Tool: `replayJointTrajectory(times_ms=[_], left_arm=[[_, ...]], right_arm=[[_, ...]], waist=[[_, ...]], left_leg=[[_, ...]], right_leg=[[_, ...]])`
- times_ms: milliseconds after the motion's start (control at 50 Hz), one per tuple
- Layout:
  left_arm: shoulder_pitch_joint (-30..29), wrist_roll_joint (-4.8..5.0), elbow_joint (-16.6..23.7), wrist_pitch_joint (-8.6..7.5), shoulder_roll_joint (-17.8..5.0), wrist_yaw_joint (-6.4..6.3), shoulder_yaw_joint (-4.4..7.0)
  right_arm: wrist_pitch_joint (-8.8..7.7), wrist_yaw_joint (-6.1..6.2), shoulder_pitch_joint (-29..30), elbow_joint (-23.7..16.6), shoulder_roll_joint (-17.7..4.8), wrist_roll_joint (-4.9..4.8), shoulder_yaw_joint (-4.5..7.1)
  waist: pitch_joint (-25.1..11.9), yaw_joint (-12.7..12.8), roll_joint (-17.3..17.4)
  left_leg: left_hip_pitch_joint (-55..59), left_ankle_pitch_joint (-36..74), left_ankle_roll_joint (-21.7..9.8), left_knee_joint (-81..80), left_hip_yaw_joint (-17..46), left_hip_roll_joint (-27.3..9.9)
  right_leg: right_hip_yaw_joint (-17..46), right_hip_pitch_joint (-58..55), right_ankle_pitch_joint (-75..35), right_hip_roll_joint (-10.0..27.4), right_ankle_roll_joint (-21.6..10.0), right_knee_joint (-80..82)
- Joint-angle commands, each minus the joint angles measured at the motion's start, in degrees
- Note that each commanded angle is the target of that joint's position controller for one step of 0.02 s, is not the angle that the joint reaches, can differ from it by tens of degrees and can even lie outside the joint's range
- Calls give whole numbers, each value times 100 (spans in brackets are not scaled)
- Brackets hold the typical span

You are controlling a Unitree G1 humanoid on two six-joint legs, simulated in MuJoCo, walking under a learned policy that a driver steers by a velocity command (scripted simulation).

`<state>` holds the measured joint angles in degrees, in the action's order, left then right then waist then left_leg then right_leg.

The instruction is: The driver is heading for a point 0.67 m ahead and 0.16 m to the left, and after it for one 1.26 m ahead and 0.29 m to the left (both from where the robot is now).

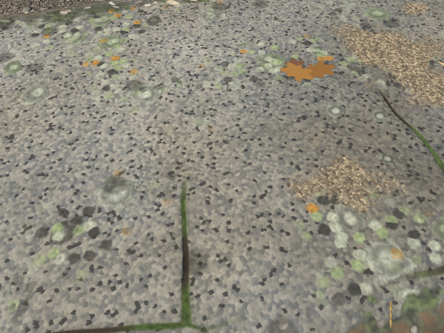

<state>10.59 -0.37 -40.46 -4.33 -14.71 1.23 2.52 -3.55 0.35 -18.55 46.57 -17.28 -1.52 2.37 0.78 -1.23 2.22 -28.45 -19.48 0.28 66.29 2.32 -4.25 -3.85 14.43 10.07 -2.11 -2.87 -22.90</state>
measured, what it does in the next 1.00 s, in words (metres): climbs, turning left: left foot 0.12 m higher, then right foot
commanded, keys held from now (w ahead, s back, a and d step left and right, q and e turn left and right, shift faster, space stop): w+q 0.62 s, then w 0.04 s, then w+e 0.34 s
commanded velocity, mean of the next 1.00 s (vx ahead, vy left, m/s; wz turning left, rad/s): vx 0.50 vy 0.00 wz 0.30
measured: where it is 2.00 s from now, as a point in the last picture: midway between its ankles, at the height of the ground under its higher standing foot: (159, 147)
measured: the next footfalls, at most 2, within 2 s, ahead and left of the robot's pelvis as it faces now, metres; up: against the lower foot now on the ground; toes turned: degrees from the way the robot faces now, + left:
left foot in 0.38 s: +0.40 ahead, +0.18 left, +0.12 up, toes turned +15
right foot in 1.00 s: +0.80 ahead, +0.14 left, +0.12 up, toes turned +18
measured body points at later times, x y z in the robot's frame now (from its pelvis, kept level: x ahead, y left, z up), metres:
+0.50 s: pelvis +0.29 +0.10 +0.04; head +0.31 +0.11 +0.49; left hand +0.32 +0.38 -0.08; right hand +0.50 -0.10 -0.05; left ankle +0.36 +0.17 -0.62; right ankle +0.15 -0.10 -0.54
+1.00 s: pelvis +0.60 +0.16 +0.09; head +0.63 +0.18 +0.54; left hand +0.75 +0.45 +0.02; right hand +0.69 -0.11 -0.03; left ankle +0.37 +0.17 -0.62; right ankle +0.76 +0.13 -0.63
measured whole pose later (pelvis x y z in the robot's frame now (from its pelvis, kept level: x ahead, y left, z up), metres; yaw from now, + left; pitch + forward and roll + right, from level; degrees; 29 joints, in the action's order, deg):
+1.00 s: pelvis +0.60 +0.16 +0.09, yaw +19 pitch +4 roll +0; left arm 2.8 1.1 -37.9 -5.2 -15.1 3.9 1.5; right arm -2.6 1.0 -24.0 47.3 -17.1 0.6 2.0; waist -0.4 -4.1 -0.7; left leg 7.0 -26.4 -4.7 19.5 3.2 4.2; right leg -3.7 29.6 0.9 -2.4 -6.1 -26.4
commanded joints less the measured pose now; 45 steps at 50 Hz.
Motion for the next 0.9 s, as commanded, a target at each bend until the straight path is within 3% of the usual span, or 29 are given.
replayJointTrajectory(times_ms=[20, 40, 60, 120, 140, 200, 220, 260, 280, 300, 320, 340, 360, 380, 400, 420, 440, 460, 480, 500, 520, 540, 580, 600, 660, 740, 800, 860, 900], left_arm=[[146, -46, 48, -173, -533, 4, 190], [154, -53, -24, -195, -546, -2, 199], [351, -79, -196, -162, -536, -14, 204], [744, 3, -574, -37, -329, -92, 105], [858, 17, -672, 16, -253, -121, 59], [1354, -102, -942, 173, -306, -245, -7], [1283, -97, -971, 244, -339, -288, -39], [1382, -141, -965, 272, -495, -444, -54], [1098, -70, -853, 285, -818, -501, -2], [1207, -25, -856, 248, -893, -516, 33], [1015, 77, -851, 171, -1224, -484, 86], [1044, 127, -879, 167, -1435, -469, 138], [1042, 113, -913, 270, -1621, -451, 181], [780, 129, -792, 332, -1636, -410, 196], [1005, 162, -620, 261, -1374, -418, 145], [1367, -77, -182, 77, -287, -187, -131], [1093, -88, -330, -194, -866, 48, 43], [604, 184, -146, -231, -762, 161, 97], [107, 154, 4, -244, -459, 104, -2], [-92, 107, 131, -224, -287, 12, -15], [29, 87, 227, -175, -327, -10, -28], [255, 79, 265, -116, -266, -4, -42], [295, 21, 385, -81, -178, -22, -128], [185, -56, 457, -59, -200, -56, -163], [-511, -201, 651, -80, -378, -125, -127], [-1471, 38, 771, -126, -191, -71, -154], [-1804, 155, 828, -129, -268, 44, -98], [-1964, 210, 918, -178, -317, 195, -70], [-1808, 198, 885, -204, -348, 287, -51]], right_arm=[[82, 17, -191, -316, -186, 2, 94], [116, 29, -116, -362, -191, -3, 110], [192, 60, -237, -271, -33, 5, 91], [340, 157, 123, -431, 35, -54, 94], [348, 164, 322, -540, 89, -57, 64], [263, 64, 1075, -1055, 415, -52, -146], [210, -11, 1610, -1488, 574, -20, -299], [112, -125, 2082, -1956, 563, 99, -396], [112, -256, 2100, -2159, 598, 123, -492], [130, -284, 2326, -2237, 559, 105, -476], [111, -298, 2029, -2179, 524, 74, -408], [97, -294, 1608, -2084, 292, 123, -291], [99, -328, 1088, -2016, 63, 106, -178], [102, -352, -80, -1724, -534, 23, 77], [158, -330, -562, -1570, -1127, 52, 302], [184, -237, -476, -1394, -1761, 104, 441], [145, -149, -751, -1492, -1230, 306, 301], [68, -174, -758, -1290, -857, 291, 217], [15, -208, -648, -1117, -588, 113, 168], [-38, -232, -199, -1063, -420, 135, 125], [-107, -253, 140, -1057, -147, 221, 34], [-123, -254, 279, -1021, 27, 231, 1], [-140, -246, 263, -907, 91, 68, -14], [-130, -206, 337, -941, -35, 24, 33], [-163, -83, -33, -831, -229, 117, 61], [-163, 24, -688, -533, -339, 122, 55], [-160, 27, -821, -402, -583, 106, 105], [-103, 20, -833, -238, -599, 143, 102], [-57, 39, -664, -218, -635, 154, 111]], waist=[[-92, 30, -813], [-1, 8, -711], [-14, 11, -903], [481, 60, -725], [621, 64, -578], [842, 176, -400], [945, 131, -340], [744, 181, -232], [422, 28, -154], [246, 197, -202], [35, -23, -641], [-369, -264, -983], [-889, -624, -1554], [-1425, -1186, -1571], [-1902, -1200, -923], [-2508, -312, 1921], [-3269, -588, 952], [-2362, -514, 419], [-1113, -446, -242], [-406, -83, -613], [-183, 266, -400], [-127, 426, 29], [-43, 571, -49], [35, 596, -263], [-138, 296, -87], [-175, -354, 308], [21, -588, 369], [273, -625, 261], [231, -478, 238]], left_leg=[[-1084, 472, 105, 608, 283, -276], [-1278, 602, 146, 642, 386, -276], [-1601, 374, 218, 1509, 218, -154], [-3399, -200, 224, 3477, 485, -62], [-4016, -286, 178, 3918, 531, -55], [-5432, -582, 91, 4910, 393, 20], [-5492, -557, 71, 4408, 146, -42], [-4984, -98, 132, 3234, -273, -172], [-3478, 243, 8, 1665, -611, -365], [-2273, 448, -91, 1024, -975, -170], [-1303, 239, -309, 618, -1226, 31], [-919, -54, -513, 541, -1525, 459], [-541, -359, -771, 120, -1574, 787], [563, 195, -1059, -1123, -1284, 1075], [2297, 778, -1285, -1925, 409, 761], [3675, 142, -2217, -3708, 4426, -848], [4055, 597, -2197, -4333, 5387, -1138], [3474, -799, -1928, -4614, 5134, -1115], [2441, -1088, -1706, -4593, 4598, -839], [1427, -724, -1520, -4499, 3804, -683], [684, -164, -1401, -4589, 3056, -360], [568, 156, -1424, -4669, 2659, -191], [566, 762, -1382, -4755, 1722, 116], [401, 937, -1411, -4857, 1443, 247], [756, 2232, -1332, -5281, 1223, 213], [1987, 2401, -1016, -5529, 934, -35], [2825, 2138, -983, -5665, 1027, -447], [3464, 2665, -965, -5623, 852, -730], [3691, 3508, -920, -5398, 567, -767]], right_leg=[[1182, -660, -1012, 1649, -1025, 1439], [975, -606, -1194, 1668, -1022, 1494], [978, -748, -1257, 1797, -1123, 1507], [890, -1218, -652, 2076, -1105, 1445], [819, -1428, -525, 2085, -1027, 1354], [511, -1946, -848, 2076, -787, 1037], [185, -1614, -797, 1899, -585, 1053], [-186, -1240, -1089, 1696, -448, 1123], [-545, -470, -1164, 1655, -451, 1663], [-569, -93, -1746, 1689, -598, 2096], [-715, -258, -4000, 1862, -665, 1908], [-877, -1028, -7040, 1872, -655, 1212], [-847, -1849, -9166, 1957, -551, 175], [-820, -2154, -9790, 1802, -359, -1228], [-411, -965, -6692, 1552, -31, -2904], [223, 1344, 766, -139, 348, -5098], [1678, 1617, 1135, -186, 166, -6258], [1462, 2470, 868, -117, 68, -6577], [1178, 2742, 952, -5, 12, -6913], [1129, 2797, 782, 230, -77, -7042], [1142, 2503, 702, 399, -197, -7100], [1045, 2611, 723, 429, -250, -7497], [893, 2955, 346, 595, -256, -6984], [769, 2896, 168, 712, -133, -6111], [393, 2805, -709, 642, 173, -4554], [251, 2815, -1728, 531, 320, -2140], [272, 2997, -1885, 540, 238, -1282], [257, 3142, -1646, 485, 32, -851], [219, 2793, -1356, 370, -117, -542]])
